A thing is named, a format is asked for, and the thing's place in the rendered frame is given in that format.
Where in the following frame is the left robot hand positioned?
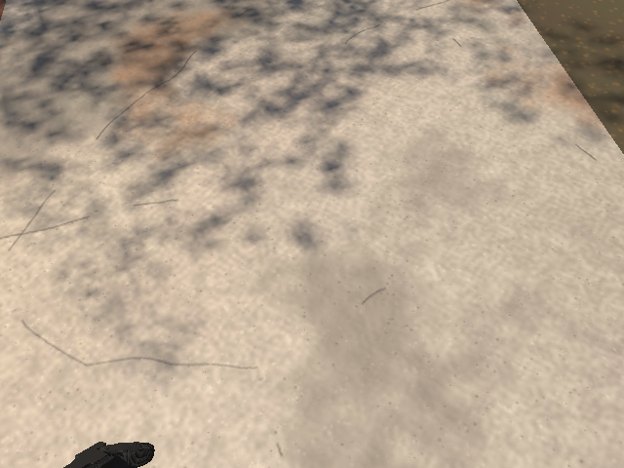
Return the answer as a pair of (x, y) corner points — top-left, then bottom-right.
(63, 442), (155, 468)

